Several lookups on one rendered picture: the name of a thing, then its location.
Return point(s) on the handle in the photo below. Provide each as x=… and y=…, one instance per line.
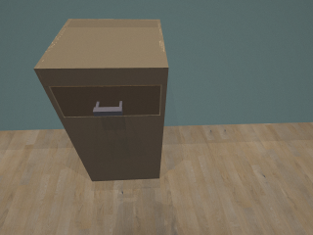
x=107, y=111

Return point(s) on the cabinet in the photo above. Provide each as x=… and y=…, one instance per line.
x=95, y=52

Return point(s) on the drawer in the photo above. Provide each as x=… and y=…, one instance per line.
x=80, y=100

